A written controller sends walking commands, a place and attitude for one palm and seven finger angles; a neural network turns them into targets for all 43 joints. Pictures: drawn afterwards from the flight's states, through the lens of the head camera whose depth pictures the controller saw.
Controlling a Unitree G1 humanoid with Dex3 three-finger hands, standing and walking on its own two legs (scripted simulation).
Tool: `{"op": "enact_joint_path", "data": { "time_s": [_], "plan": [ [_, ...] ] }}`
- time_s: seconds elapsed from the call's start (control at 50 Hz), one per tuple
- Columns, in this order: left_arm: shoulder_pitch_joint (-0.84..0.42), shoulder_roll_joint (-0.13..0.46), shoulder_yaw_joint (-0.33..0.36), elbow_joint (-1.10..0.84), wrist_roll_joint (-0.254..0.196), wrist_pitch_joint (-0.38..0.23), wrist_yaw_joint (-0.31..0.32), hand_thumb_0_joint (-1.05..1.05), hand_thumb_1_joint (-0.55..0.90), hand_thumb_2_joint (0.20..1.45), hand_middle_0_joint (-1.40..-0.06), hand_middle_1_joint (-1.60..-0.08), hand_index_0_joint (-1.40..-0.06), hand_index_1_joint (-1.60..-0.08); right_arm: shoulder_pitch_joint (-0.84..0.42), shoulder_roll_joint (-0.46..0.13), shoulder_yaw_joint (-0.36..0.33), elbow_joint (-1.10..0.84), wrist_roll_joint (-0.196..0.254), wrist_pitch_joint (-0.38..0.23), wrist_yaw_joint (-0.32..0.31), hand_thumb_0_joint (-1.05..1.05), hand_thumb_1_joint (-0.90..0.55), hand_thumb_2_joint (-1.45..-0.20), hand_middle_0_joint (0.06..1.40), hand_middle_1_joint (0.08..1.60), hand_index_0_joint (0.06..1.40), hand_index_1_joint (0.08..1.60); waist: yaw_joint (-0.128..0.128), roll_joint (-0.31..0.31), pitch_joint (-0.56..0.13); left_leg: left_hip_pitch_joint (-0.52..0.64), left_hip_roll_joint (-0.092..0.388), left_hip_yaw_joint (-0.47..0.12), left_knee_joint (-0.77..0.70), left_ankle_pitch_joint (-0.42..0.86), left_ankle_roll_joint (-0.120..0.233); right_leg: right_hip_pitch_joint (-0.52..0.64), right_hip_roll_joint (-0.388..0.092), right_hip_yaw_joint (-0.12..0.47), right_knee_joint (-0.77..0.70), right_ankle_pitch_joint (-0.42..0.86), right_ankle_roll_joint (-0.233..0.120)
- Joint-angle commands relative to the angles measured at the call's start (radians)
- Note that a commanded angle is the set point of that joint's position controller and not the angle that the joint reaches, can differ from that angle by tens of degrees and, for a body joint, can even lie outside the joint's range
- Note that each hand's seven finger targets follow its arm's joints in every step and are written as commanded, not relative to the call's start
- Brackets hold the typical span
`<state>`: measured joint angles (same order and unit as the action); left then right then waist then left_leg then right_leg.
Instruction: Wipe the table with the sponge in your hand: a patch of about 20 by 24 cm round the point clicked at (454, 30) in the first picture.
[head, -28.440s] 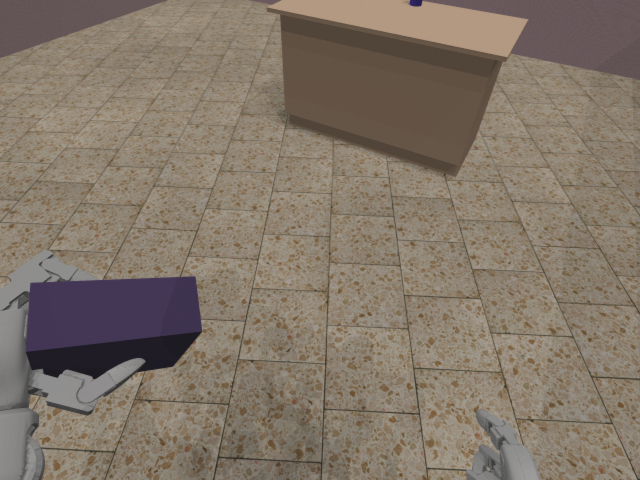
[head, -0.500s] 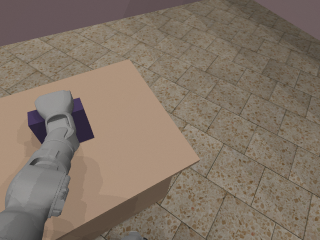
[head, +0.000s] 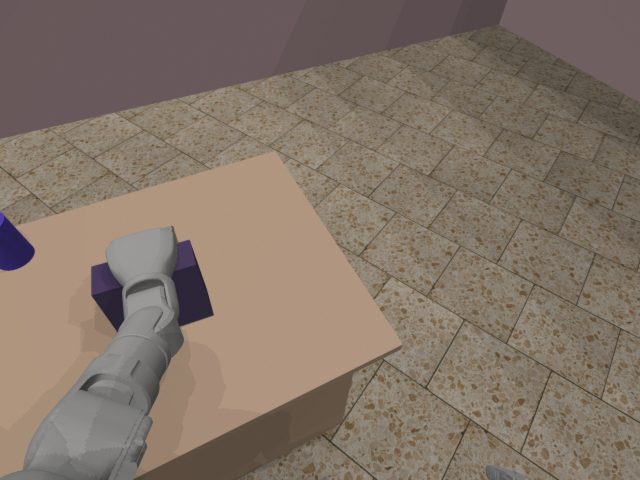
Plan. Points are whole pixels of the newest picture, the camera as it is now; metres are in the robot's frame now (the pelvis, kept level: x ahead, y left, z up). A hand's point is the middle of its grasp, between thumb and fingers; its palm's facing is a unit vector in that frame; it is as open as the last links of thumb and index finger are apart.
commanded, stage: wipe back along the middle lane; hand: left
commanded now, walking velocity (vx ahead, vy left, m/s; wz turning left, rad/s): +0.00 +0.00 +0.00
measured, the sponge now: (161, 301) +0.38 +0.26 -0.05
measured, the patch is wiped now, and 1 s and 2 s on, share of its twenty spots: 0.45 0.50 0.55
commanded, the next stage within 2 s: none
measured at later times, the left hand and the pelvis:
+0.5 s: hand (163, 309) +0.34 +0.23 +0.00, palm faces -0.05 -0.02 -1.00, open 9.8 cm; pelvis +0.00 +0.00 +0.00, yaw +0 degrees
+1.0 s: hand (173, 338) +0.30 +0.21 +0.00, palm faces -0.05 -0.04 -1.00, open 9.8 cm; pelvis -0.01 -0.01 +0.00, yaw +1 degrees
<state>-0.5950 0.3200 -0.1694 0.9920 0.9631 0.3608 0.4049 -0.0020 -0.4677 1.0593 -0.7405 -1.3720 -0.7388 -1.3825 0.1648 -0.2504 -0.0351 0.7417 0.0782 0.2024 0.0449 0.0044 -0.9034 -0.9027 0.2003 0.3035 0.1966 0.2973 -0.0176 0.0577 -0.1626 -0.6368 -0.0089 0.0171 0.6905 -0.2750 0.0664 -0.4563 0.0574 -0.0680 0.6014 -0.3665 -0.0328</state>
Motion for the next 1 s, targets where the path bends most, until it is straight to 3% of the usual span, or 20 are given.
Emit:
{"op": "enact_joint_path", "data": {
  "time_s": [0.0, 0.14, 0.24, 0.38, 0.44, 0.46, 0.54, 0.6, 0.64, 0.66, 0.72, 0.74, 0.76, 0.78, 0.82, 0.84, 0.86, 0.92, 0.94, 0.98],
  "plan": [
    [-0.116, 0.038, -0.005, -0.07, -0.014, 0.014, -0.037, 0.0, 0.1, 1.3, -1.2, -1.6, -1.2, -1.6, -0.041, -0.142, -0.042, -0.109, 0.001, -0.013, -0.006, 0.0, -0.9, -0.9, 0.2, 0.3, 0.2, 0.3, -0.01, -0.08, -0.211, 0.31, 0.028, -0.073, -0.051, 0.285, -0.017, 0.003, -0.016, 0.03, -0.072, 0.372, -0.031],
    [-0.104, 0.001, -0.037, -0.151, -0.017, 0.047, -0.041, 0.0, 0.1, 1.3, -1.2, -1.6, -1.2, -1.6, -0.089, -0.137, -0.037, -0.133, 0.007, -0.002, -0.013, 0.0, -0.9, -0.9, 0.2, 0.3, 0.2, 0.3, -0.011, -0.083, -0.192, 0.323, 0.023, -0.077, -0.069, 0.272, -0.017, 0.023, -0.019, 0.031, -0.08, 0.365, -0.033],
    [0.012, -0.011, -0.036, -0.189, -0.017, 0.066, -0.046, 0.0, 0.1, 1.3, -1.2, -1.6, -1.2, -1.6, -0.111, -0.137, -0.039, -0.147, 0.004, 0.003, -0.011, 0.0, -0.9, -0.9, 0.2, 0.3, 0.2, 0.3, 0.014, -0.089, -0.201, 0.327, 0.018, -0.07, -0.067, 0.289, -0.018, 0.057, -0.018, 0.034, -0.082, 0.397, -0.037],
    [0.096, -0.064, -0.083, -0.282, -0.028, 0.1, -0.051, 0.0, 0.1, 1.3, -1.2, -1.6, -1.2, -1.6, -0.15, -0.131, -0.032, -0.171, 0.011, 0.002, -0.007, 0.0, -0.9, -0.9, 0.2, 0.3, 0.2, 0.3, 0.02, -0.094, -0.164, 0.327, 0.013, -0.069, -0.078, 0.266, -0.018, 0.062, -0.016, 0.032, -0.086, 0.383, -0.039],
    [0.133, -0.032, -0.054, -0.292, -0.026, 0.12, -0.053, 0.0, 0.1, 1.3, -1.2, -1.6, -1.2, -1.6, -0.168, -0.137, -0.032, -0.171, 0.012, 0.003, -0.009, 0.0, -0.9, -0.9, 0.2, 0.3, 0.2, 0.3, 0.035, -0.1, -0.143, 0.318, 0.012, -0.078, -0.091, 0.237, -0.022, 0.064, -0.015, 0.036, -0.091, 0.346, -0.044],
    [0.113, -0.08, -0.104, -0.315, -0.028, 0.122, -0.056, 0.0, 0.1, 1.3, -1.2, -1.6, -1.2, -1.6, -0.172, -0.13, -0.028, -0.178, 0.014, 0.001, -0.008, 0.0, -0.9, -0.9, 0.2, 0.3, 0.2, 0.3, 0.023, -0.089, -0.146, 0.328, 0.013, -0.074, -0.091, 0.233, -0.02, 0.056, -0.014, 0.028, -0.088, 0.335, -0.042],
    [0.154, -0.068, -0.086, -0.322, -0.026, 0.129, -0.058, 0.0, 0.1, 1.3, -1.2, -1.6, -1.2, -1.6, -0.182, -0.132, -0.031, -0.177, 0.014, -0.003, -0.007, 0.0, -0.9, -0.9, 0.2, 0.3, 0.2, 0.3, 0.038, -0.098, -0.147, 0.329, 0.013, -0.079, -0.096, 0.219, -0.022, 0.06, -0.012, 0.032, -0.087, 0.313, -0.047],
    [0.176, -0.118, -0.135, -0.347, -0.026, 0.129, -0.06, 0.0, 0.1, 1.3, -1.2, -1.6, -1.2, -1.6, -0.195, -0.123, -0.028, -0.187, 0.016, -0.004, -0.005, 0.0, -0.9, -0.9, 0.2, 0.3, 0.2, 0.3, 0.033, -0.105, -0.133, 0.334, 0.013, -0.079, -0.094, 0.205, -0.02, 0.043, -0.012, 0.029, -0.087, 0.292, -0.046],
    [0.191, -0.086, -0.106, -0.355, -0.019, 0.133, -0.057, 0.0, 0.1, 1.3, -1.2, -1.6, -1.2, -1.6, -0.208, -0.13, -0.031, -0.185, 0.014, -0.004, -0.003, 0.0, -0.9, -0.9, 0.2, 0.3, 0.2, 0.3, 0.046, -0.092, -0.133, 0.336, 0.015, -0.083, -0.096, 0.205, -0.024, 0.046, -0.01, 0.035, -0.084, 0.288, -0.051],
    [0.198, -0.132, -0.148, -0.375, -0.027, 0.135, -0.058, 0.0, 0.1, 1.3, -1.2, -1.6, -1.2, -1.6, -0.21, -0.12, -0.027, -0.196, 0.015, -0.005, -0.002, 0.0, -0.9, -0.9, 0.2, 0.3, 0.2, 0.3, 0.039, -0.096, -0.133, 0.339, 0.013, -0.079, -0.096, 0.2, -0.02, 0.048, -0.011, 0.029, -0.083, 0.282, -0.047],
    [0.175, -0.128, -0.15, -0.373, -0.029, 0.144, -0.058, 0.0, 0.1, 1.3, -1.2, -1.6, -1.2, -1.6, -0.22, -0.119, -0.023, -0.192, 0.018, -0.006, -0.004, 0.0, -0.9, -0.9, 0.2, 0.3, 0.2, 0.3, 0.035, -0.124, -0.106, 0.329, 0.012, -0.08, -0.103, 0.16, -0.02, 0.034, -0.009, 0.032, -0.093, 0.241, -0.046],
    [0.193, -0.082, -0.102, -0.366, -0.022, 0.147, -0.054, 0.0, 0.1, 1.3, -1.2, -1.6, -1.2, -1.6, -0.224, -0.128, -0.027, -0.187, 0.015, -0.006, -0.005, 0.0, -0.9, -0.9, 0.2, 0.3, 0.2, 0.3, 0.052, -0.11, -0.109, 0.325, 0.012, -0.086, -0.106, 0.16, -0.024, 0.039, -0.007, 0.039, -0.091, 0.24, -0.051],
    [0.192, -0.135, -0.153, -0.389, -0.032, 0.148, -0.057, 0.0, 0.1, 1.3, -1.2, -1.6, -1.2, -1.6, -0.228, -0.117, -0.021, -0.2, 0.017, -0.007, -0.005, 0.0, -0.9, -0.9, 0.2, 0.3, 0.2, 0.3, 0.043, -0.105, -0.111, 0.329, 0.009, -0.078, -0.107, 0.157, -0.021, 0.045, -0.01, 0.03, -0.089, 0.236, -0.046],
    [0.18, -0.131, -0.15, -0.392, -0.032, 0.146, -0.057, 0.0, 0.1, 1.3, -1.2, -1.6, -1.2, -1.6, -0.23, -0.118, -0.023, -0.196, 0.018, -0.008, -0.006, 0.0, -0.9, -0.9, 0.2, 0.3, 0.2, 0.3, 0.04, -0.123, -0.111, 0.331, 0.01, -0.076, -0.103, 0.16, -0.02, 0.046, -0.01, 0.036, -0.092, 0.248, -0.046],
    [0.25, -0.12, -0.135, -0.397, -0.034, 0.151, -0.059, 0.0, 0.1, 1.3, -1.2, -1.6, -1.2, -1.6, -0.236, -0.117, -0.02, -0.201, 0.016, -0.009, -0.005, 0.0, -0.9, -0.9, 0.2, 0.3, 0.2, 0.3, 0.055, -0.134, -0.122, 0.322, 0.003, -0.069, -0.1, 0.168, -0.02, 0.073, -0.013, 0.041, -0.092, 0.27, -0.045],
    [0.259, -0.075, -0.095, -0.402, -0.027, 0.153, -0.058, 0.0, 0.1, 1.3, -1.2, -1.6, -1.2, -1.6, -0.244, -0.127, -0.023, -0.198, 0.013, -0.006, -0.006, 0.0, -0.9, -0.9, 0.2, 0.3, 0.2, 0.3, 0.068, -0.113, -0.128, 0.32, 0.003, -0.073, -0.103, 0.174, -0.024, 0.08, -0.01, 0.052, -0.091, 0.28, -0.052],
    [0.259, -0.132, -0.151, -0.422, -0.033, 0.155, -0.064, 0.0, 0.1, 1.3, -1.2, -1.6, -1.2, -1.6, -0.246, -0.115, -0.019, -0.207, 0.016, -0.006, -0.007, 0.0, -0.9, -0.9, 0.2, 0.3, 0.2, 0.3, 0.053, -0.124, -0.123, 0.327, 0.0, -0.064, -0.099, 0.181, -0.018, 0.088, -0.015, 0.045, -0.09, 0.296, -0.045],
    [0.263, -0.113, -0.139, -0.435, -0.032, 0.158, -0.07, 0.0, 0.1, 1.3, -1.2, -1.6, -1.2, -1.6, -0.256, -0.116, -0.015, -0.206, 0.019, -0.005, -0.008, 0.0, -0.9, -0.9, 0.2, 0.3, 0.2, 0.3, 0.051, -0.133, -0.091, 0.32, 0.0, -0.064, -0.103, 0.166, -0.018, 0.079, -0.015, 0.054, -0.1, 0.288, -0.044],
    [0.302, -0.086, -0.11, -0.443, -0.026, 0.159, -0.071, 0.0, 0.1, 1.3, -1.2, -1.6, -1.2, -1.6, -0.261, -0.122, -0.018, -0.208, 0.015, -0.005, -0.005, 0.0, -0.9, -0.9, 0.2, 0.3, 0.2, 0.3, 0.071, -0.107, -0.097, 0.318, -0.003, -0.068, -0.106, 0.174, -0.022, 0.091, -0.012, 0.06, -0.097, 0.299, -0.052],
    [0.321, -0.128, -0.157, -0.483, -0.028, 0.154, -0.076, 0.0, 0.1, 1.3, -1.2, -1.6, -1.2, -1.6, -0.266, -0.114, -0.016, -0.221, 0.018, -0.006, -0.001, 0.0, -0.9, -0.9, 0.2, 0.3, 0.2, 0.3, 0.058, -0.125, -0.103, 0.33, -0.001, -0.062, -0.096, 0.195, -0.018, 0.096, -0.015, 0.053, -0.09, 0.327, -0.047]
  ]
}}
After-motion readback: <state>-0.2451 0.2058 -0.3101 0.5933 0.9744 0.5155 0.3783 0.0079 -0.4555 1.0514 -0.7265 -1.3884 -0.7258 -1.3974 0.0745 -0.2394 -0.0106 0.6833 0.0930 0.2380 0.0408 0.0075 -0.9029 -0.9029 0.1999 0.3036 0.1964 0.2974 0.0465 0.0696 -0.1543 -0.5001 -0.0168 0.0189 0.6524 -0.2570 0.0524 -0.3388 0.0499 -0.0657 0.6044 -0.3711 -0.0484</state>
